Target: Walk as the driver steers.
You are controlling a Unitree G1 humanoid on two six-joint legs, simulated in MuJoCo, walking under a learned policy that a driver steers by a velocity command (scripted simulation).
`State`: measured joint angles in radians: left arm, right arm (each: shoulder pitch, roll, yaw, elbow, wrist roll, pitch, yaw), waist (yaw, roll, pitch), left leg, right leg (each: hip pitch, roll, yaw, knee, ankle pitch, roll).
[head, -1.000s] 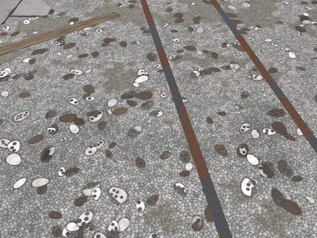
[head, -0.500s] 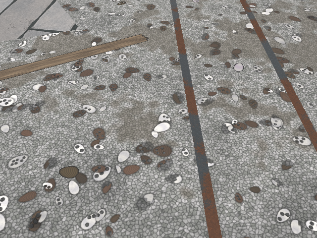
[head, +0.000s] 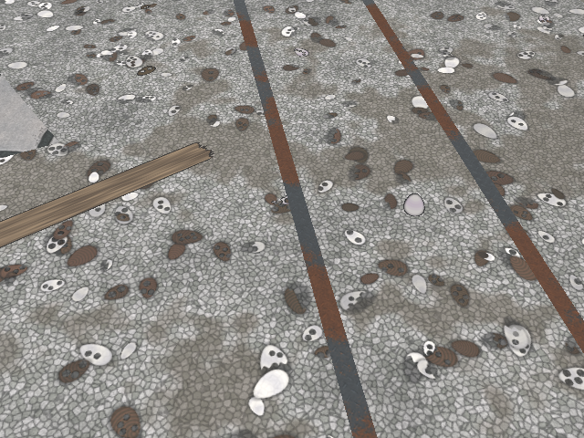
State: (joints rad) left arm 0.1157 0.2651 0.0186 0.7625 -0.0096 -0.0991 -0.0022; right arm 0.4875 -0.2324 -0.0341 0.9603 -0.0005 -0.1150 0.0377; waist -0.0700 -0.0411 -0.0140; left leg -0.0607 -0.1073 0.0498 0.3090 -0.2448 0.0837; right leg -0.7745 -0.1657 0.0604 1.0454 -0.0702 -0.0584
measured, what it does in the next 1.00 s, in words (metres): walks ahead: right foot, then left foot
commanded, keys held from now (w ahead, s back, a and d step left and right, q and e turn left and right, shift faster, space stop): w+shift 0.06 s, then shift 0.94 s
